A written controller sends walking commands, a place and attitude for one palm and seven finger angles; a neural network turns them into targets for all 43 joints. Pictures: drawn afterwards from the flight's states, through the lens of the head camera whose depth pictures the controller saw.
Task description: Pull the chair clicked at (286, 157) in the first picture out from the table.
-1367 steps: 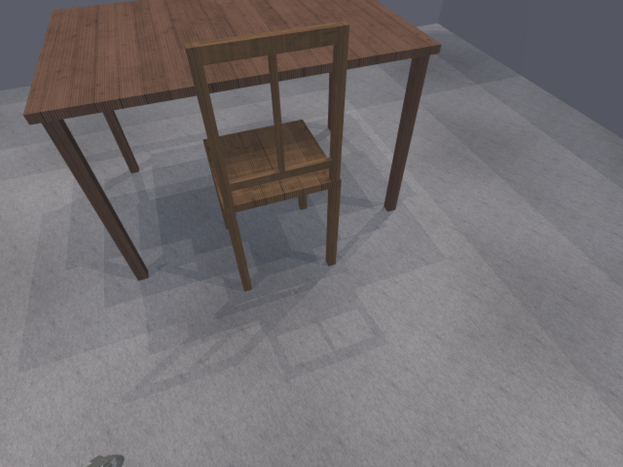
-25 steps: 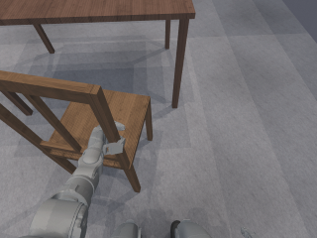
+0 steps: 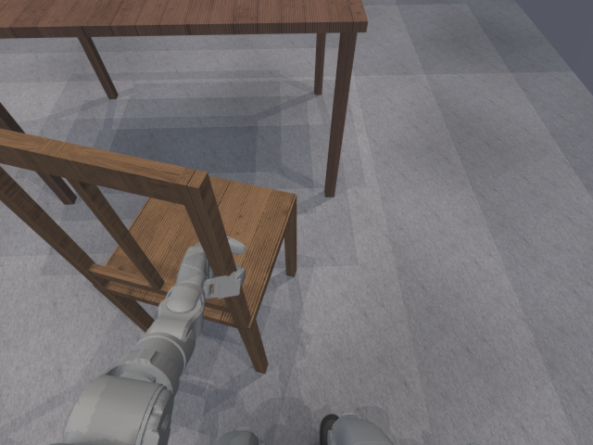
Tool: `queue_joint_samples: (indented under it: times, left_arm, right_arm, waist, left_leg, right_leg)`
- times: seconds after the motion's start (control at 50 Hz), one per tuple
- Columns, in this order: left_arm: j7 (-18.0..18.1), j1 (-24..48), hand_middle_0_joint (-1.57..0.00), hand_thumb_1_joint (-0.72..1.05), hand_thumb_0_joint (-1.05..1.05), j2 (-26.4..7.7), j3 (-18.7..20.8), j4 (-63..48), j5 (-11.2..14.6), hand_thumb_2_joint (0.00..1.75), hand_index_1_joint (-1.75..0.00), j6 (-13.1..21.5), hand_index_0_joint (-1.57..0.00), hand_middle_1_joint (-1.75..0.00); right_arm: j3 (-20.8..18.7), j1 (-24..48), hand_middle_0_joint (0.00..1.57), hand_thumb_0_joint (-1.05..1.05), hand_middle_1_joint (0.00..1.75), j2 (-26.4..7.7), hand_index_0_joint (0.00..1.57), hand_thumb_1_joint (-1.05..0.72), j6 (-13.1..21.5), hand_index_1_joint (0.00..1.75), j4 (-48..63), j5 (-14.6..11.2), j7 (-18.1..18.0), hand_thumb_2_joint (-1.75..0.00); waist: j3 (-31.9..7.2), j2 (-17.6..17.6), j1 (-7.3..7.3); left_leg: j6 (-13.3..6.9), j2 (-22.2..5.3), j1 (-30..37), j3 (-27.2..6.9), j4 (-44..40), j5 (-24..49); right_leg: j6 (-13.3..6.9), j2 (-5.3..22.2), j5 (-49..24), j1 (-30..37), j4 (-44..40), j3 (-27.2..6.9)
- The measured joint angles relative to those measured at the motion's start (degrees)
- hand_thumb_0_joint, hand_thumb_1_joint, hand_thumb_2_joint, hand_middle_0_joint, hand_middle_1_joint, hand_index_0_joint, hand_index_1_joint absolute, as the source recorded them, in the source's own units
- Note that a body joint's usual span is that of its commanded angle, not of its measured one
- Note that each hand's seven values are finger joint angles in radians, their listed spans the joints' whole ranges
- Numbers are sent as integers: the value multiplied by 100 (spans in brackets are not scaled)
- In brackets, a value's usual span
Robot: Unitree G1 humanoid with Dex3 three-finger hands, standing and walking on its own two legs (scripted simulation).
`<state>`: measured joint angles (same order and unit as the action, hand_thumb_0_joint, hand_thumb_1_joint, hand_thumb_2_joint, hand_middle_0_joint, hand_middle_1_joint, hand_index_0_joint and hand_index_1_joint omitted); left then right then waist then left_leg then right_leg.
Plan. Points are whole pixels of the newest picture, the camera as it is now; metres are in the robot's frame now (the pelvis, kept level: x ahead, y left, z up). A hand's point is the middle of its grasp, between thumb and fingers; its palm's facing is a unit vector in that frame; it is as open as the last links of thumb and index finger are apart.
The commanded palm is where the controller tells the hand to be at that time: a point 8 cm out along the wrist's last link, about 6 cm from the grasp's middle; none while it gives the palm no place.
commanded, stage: stop walking, hand still on the chair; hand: left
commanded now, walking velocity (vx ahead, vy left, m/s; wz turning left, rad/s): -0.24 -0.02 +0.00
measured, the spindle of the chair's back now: (126, 241) +0.43 +0.28 -0.04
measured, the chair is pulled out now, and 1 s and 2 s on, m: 0.47 0.56 0.56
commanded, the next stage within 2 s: open the thumb and straighten the fingers in 1.10 s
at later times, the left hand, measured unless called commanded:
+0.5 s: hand (238, 334) +0.27 +0.08 -0.05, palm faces -0.09 -0.99 -0.13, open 6.2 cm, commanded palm +0.26 +0.14 -0.04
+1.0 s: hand (239, 335) +0.27 +0.08 -0.05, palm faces -0.10 -0.99 -0.11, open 6.1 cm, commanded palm +0.26 +0.14 -0.04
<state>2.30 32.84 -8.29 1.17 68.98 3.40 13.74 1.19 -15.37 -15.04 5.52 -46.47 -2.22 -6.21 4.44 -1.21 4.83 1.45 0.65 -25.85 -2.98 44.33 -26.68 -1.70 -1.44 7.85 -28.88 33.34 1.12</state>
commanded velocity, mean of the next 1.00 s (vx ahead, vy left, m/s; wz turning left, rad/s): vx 0.00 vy -0.01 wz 0.00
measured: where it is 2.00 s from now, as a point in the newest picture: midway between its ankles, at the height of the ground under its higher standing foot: outside the picture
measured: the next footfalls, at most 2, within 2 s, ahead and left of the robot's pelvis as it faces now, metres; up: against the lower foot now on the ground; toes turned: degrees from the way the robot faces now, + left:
none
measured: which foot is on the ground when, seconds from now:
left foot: down 0.00-1.00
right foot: down 0.00-1.00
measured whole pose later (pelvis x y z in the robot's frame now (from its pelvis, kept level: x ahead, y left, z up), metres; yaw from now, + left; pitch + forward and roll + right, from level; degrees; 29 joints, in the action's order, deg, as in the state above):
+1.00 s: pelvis +0.06 -0.01 +0.02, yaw +0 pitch +0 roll +0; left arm 5.3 -6.0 -4.5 -10.7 35.1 1.3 8.9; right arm 3.1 -12.3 -11.8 -0.2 -37.3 0.0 -5.9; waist -0.7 -1.2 1.4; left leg 1.0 -0.5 -7.0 -2.2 23.1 -16.3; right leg -1.6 -1.6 10.7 -13.3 23.6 0.9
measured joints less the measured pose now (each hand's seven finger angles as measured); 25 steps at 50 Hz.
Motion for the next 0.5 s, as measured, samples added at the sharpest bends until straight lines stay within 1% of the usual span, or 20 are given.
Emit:
queue_joint_samples:
  times: [0.02,0.04,0.06,0.08,0.12,0.14,0.16,0.18,0.22,0.24,0.26,0.36,0.42,0.5]
  left_arm:
    - [8,4,-30,56,16,37,-57,-2,-16,79,-145,-24,-50,-120]
    - [10,14,-30,56,16,56,-111,-4,-22,79,-145,-43,-50,-120]
    - [8,0,-29,56,16,59,-166,-8,-23,79,-145,-45,-50,-121]
    - [7,-51,-29,56,16,52,-219,-40,6,79,-145,-41,-50,-121]
    - [-4,-195,-29,57,16,47,-294,-107,70,79,-145,-18,-50,-122]
    - [-12,-315,-29,57,16,39,-297,-268,78,79,-145,-75,-50,-121]
    - [-23,-473,-29,56,16,25,-295,-471,72,79,-145,-135,-50,-121]
    - [-32,-633,-29,56,16,1,-293,-677,67,79,-145,-199,-50,-121]
    - [-45,-918,-30,56,16,-50,-300,-1043,60,79,-145,-310,-50,-121]
    - [-44,-1058,-30,56,16,-56,-298,-1185,44,79,-145,-350,-50,-121]
    - [-37,-1196,-30,56,16,-44,-292,-1295,39,78,-145,-376,-50,-121]
    - [41,-1846,-31,56,16,163,-349,-1642,-28,77,-145,-352,-50,-119]
    - [86,-2171,-31,56,16,281,-453,-1822,-92,77,-145,-328,-50,-120]
    - [170,-2569,-29,57,16,378,-626,-2039,-131,77,-145,-286,-50,-121]
  right_arm:
    - [14,-27,21,0,30,-46,21,-91,7,30,-14,-3,-15,-90]
    - [23,-31,21,0,30,-67,21,-91,8,30,-36,-3,-32,-90]
    - [33,-39,21,0,30,-71,21,-91,5,30,-42,-8,-48,-90]
    - [45,-50,21,0,30,-71,20,-91,0,30,-25,-20,-61,-90]
    - [59,-107,20,0,30,-55,20,-91,-1,30,83,-18,-98,-90]
    - [47,-139,20,1,30,-19,20,-91,-31,30,178,11,-95,-90]
    - [40,-172,20,1,30,34,20,-91,-67,30,276,43,-83,-90]
    - [50,-182,20,1,30,90,20,-91,-110,30,358,65,-67,-90]
    - [96,-165,20,1,30,207,20,-91,-186,30,481,95,-36,-90]
    - [123,-150,20,1,30,256,20,-91,-219,30,520,100,-25,-90]
    - [147,-141,20,1,30,294,20,-91,-246,30,550,100,-17,-90]
    - [182,-87,21,1,30,351,21,-91,-317,30,556,127,9,-90]
    - [158,-46,21,1,30,303,21,-91,-311,30,542,155,11,-90]
    - [122,14,21,1,30,220,21,-91,-313,30,568,151,-8,-90]
  waist:
    - [-37,-2,12]
    - [-44,41,14]
    - [-46,111,-25]
    - [-58,163,-81]
    - [-95,161,-145]
    - [-78,148,-138]
    - [-54,147,-124]
    - [-25,152,-137]
    - [49,186,-151]
    - [58,193,-148]
    - [41,185,-149]
    - [-156,48,-205]
    - [-254,1,-250]
    - [-381,-16,-291]
  left_leg:
    - [-29,-15,172,25,-329,166]
    - [-75,13,224,48,-584,702]
    - [-113,50,245,101,-687,1020]
    - [-142,63,271,171,-745,1105]
    - [-174,31,305,251,-832,1081]
    - [-177,15,342,254,-856,1069]
    - [-171,4,393,247,-870,1064]
    - [-157,-25,453,259,-880,1059]
    - [-116,-61,604,293,-907,1055]
    - [-94,-72,668,298,-925,1053]
    - [-76,-83,719,296,-950,1051]
    - [-82,-137,931,239,-1199,989]
    - [-66,-146,1095,207,-1439,1178]
    - [-28,-147,1308,200,-1693,1205]
  right_leg:
    - [28,32,-25,-24,-7,31]
    - [61,86,-50,-39,-13,39]
    - [101,127,-81,-46,-30,-3]
    - [143,140,33,-75,4,-63]
    - [198,111,565,-136,167,-127]
    - [220,88,690,-71,234,-157]
    - [239,67,684,86,200,-187]
    - [230,33,493,208,65,-211]
    - [167,5,-7,389,-127,-226]
    - [123,-5,-75,442,-137,-225]
    - [76,-14,-42,482,-137,-217]
    - [39,-67,48,714,-408,-166]
    - [23,-71,-81,878,-621,-136]
    - [4,-68,-73,1064,-807,-131]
